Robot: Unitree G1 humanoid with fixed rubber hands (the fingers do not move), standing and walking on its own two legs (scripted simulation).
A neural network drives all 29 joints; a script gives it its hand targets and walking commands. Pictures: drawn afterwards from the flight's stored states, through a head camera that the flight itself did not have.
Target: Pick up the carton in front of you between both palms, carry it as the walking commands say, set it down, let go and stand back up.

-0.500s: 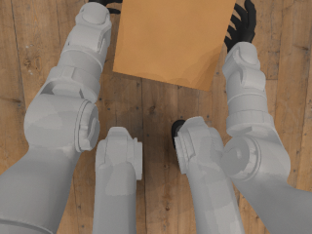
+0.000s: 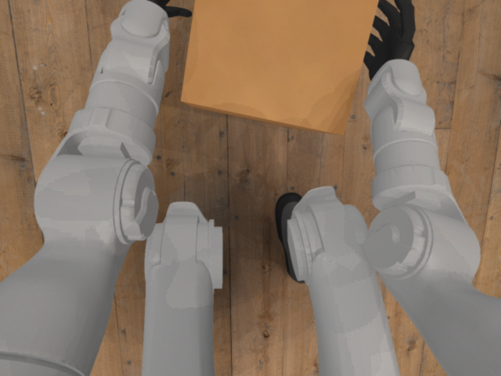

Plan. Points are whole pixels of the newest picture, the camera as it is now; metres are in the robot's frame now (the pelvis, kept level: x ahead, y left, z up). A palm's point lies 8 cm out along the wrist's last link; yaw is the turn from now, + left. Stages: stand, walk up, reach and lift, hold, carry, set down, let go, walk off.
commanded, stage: set down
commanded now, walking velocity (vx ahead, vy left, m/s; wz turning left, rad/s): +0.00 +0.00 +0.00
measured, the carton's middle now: (265, 54) +0.52 -0.04 -0.25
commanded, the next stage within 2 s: let go in 1.58 s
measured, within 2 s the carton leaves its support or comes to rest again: neither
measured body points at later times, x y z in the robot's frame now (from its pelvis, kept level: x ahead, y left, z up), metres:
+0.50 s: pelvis -0.02 +0.00 -0.01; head +0.35 +0.04 +0.24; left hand +0.54 +0.15 -0.22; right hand +0.46 -0.24 -0.19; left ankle +0.08 +0.10 -0.35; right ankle +0.12 -0.13 -0.35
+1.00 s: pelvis -0.01 -0.01 +0.07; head +0.32 +0.00 +0.38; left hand +0.57 +0.15 -0.05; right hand +0.46 -0.22 -0.05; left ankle +0.07 +0.10 -0.35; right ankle +0.12 -0.13 -0.35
